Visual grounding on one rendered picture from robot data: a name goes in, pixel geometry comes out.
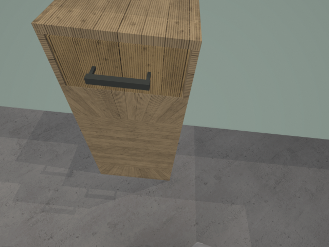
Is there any cabinet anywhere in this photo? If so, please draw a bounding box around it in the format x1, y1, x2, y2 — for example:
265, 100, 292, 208
31, 0, 202, 181

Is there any handle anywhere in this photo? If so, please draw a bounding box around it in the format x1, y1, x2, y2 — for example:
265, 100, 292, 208
84, 66, 151, 91

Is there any drawer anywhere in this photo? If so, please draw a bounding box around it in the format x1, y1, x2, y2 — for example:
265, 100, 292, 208
46, 34, 190, 97

